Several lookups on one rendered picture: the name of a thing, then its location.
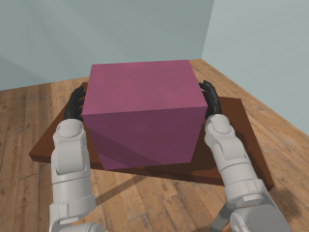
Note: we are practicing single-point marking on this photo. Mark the left robot forearm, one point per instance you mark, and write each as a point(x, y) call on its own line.
point(70, 175)

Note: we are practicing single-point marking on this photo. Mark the right robot hand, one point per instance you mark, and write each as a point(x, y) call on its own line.
point(212, 99)

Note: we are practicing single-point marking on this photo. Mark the table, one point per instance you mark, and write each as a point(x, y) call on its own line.
point(202, 168)

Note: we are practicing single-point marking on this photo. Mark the left robot hand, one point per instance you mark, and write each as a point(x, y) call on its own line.
point(72, 110)

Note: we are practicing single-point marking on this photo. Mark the robot right upper arm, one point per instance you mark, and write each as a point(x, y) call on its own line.
point(261, 218)

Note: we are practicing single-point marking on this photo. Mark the carton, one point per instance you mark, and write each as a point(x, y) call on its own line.
point(144, 113)

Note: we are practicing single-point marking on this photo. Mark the robot left upper arm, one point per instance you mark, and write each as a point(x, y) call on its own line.
point(83, 227)

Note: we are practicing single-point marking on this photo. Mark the right robot forearm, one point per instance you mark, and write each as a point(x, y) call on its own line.
point(242, 186)

